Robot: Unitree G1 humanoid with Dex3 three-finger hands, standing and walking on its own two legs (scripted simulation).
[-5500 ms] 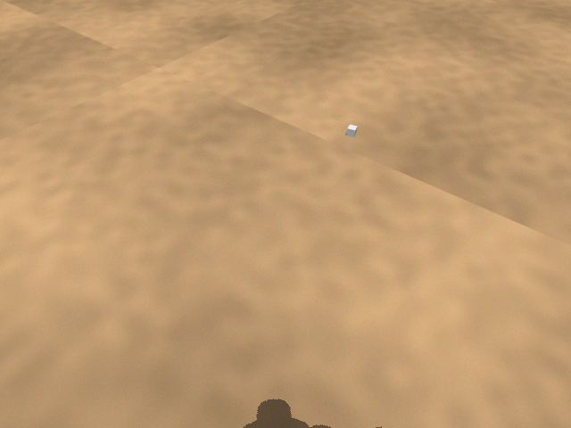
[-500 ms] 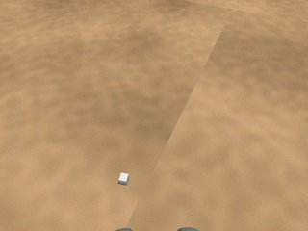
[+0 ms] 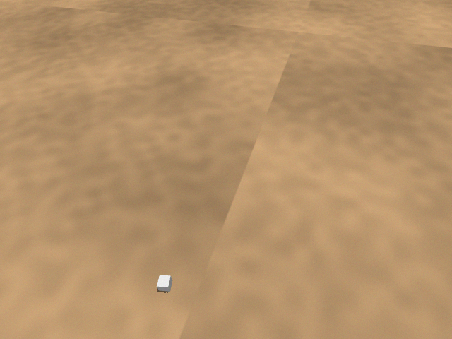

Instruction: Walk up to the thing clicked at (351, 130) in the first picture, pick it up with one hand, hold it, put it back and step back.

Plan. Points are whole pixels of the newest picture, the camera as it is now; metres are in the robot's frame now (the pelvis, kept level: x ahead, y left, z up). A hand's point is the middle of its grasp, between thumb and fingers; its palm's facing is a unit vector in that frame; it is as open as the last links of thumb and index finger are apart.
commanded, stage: walk up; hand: left
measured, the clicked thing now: (164, 283) +0.51 +0.27 -0.73
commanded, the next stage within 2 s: stand in 1.32 s
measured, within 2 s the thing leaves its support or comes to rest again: neither
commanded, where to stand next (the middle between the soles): +0.15 +0.00 m, yaw +4 degrees
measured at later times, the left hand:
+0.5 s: hand out of the picture +0.14 +0.27 -0.13, palm faces +0.04 -0.93 -0.36, open 7.4 cm
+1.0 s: hand out of the picture +0.11 +0.28 -0.13, palm faces +0.09 -0.93 -0.36, open 7.4 cm
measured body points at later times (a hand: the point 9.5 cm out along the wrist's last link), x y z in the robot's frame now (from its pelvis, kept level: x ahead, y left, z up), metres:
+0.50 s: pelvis +0.03 +0.00 +0.02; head +0.05 +0.00 +0.47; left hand +0.14 +0.31 -0.10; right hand +0.12 -0.30 -0.11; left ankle +0.03 +0.13 -0.72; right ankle +0.04 -0.12 -0.72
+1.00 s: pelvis +0.04 +0.01 +0.03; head +0.06 +0.01 +0.48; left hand +0.10 +0.32 -0.10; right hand +0.15 -0.28 -0.11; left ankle +0.03 +0.13 -0.72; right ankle +0.04 -0.12 -0.72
